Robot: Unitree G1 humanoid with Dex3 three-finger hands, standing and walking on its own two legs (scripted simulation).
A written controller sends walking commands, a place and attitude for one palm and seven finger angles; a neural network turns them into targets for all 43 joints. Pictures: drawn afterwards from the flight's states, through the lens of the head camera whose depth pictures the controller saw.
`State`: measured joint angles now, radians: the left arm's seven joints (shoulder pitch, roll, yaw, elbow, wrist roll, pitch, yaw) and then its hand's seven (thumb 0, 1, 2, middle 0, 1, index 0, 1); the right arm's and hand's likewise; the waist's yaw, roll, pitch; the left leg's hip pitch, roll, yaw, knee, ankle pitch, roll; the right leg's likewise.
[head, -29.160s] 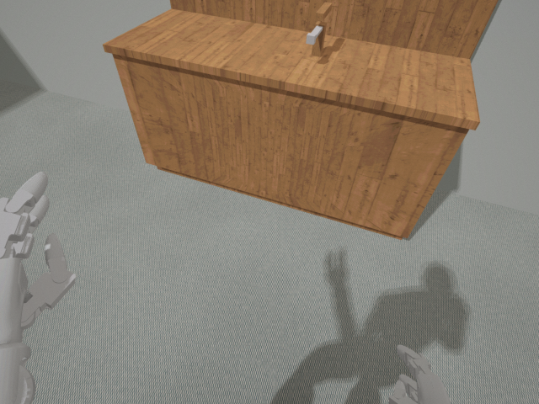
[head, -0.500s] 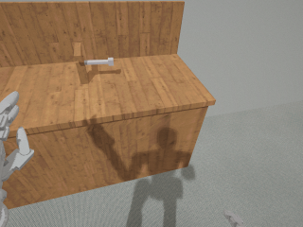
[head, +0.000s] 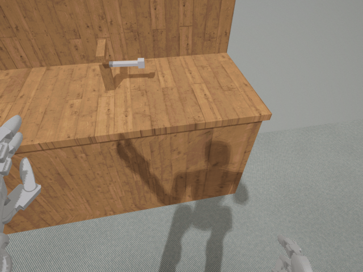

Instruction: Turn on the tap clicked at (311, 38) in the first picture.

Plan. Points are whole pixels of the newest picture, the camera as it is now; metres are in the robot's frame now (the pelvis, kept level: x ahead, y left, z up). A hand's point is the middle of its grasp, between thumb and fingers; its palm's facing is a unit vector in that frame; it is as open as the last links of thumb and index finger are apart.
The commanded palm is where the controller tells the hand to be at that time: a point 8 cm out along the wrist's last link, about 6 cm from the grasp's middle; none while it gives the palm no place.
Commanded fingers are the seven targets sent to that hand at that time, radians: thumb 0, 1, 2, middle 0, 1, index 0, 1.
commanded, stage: stop stepping back and stand still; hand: left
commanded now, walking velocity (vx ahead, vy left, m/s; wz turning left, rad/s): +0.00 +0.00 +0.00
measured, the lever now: (141, 63) +0.81 +0.19 +0.06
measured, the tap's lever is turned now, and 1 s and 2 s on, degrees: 84 84 84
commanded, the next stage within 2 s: stand and check the lever's angle in 0.58 s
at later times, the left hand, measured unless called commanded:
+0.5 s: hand (31, 174) +0.24 +0.27 +0.17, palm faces +0.38 -0.87 -0.32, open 7.4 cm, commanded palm +0.19 +0.31 +0.19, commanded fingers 0.00 0.90 0.90 -0.20 -0.30 -0.20 -0.30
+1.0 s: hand (28, 178) +0.23 +0.27 +0.16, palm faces +0.37 -0.87 -0.33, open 7.4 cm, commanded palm +0.19 +0.31 +0.19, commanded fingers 0.00 0.90 0.90 -0.20 -0.30 -0.20 -0.30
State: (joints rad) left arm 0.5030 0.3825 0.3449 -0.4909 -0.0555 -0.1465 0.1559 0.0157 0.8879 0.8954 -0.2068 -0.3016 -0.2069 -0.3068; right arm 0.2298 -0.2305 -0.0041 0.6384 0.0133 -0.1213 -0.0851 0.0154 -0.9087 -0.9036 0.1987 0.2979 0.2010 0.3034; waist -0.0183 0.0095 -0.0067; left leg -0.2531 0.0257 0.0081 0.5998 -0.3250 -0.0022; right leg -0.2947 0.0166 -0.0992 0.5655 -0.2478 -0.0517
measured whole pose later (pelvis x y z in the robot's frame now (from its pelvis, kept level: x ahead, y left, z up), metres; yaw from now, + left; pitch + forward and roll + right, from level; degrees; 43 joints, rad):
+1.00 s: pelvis +0.02 +0.04 +0.01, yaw -2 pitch +0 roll -1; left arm 0.48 0.33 0.29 -0.44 -0.06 -0.14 0.16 0.02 0.89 0.90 -0.20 -0.30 -0.20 -0.31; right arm 0.20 -0.21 0.02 0.63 0.00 -0.07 -0.09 0.02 -0.91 -0.90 0.20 0.30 0.20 0.30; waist 0.01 0.01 -0.01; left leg -0.17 -0.01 0.04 0.45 -0.28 0.04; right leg -0.21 0.00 -0.05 0.40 -0.18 0.00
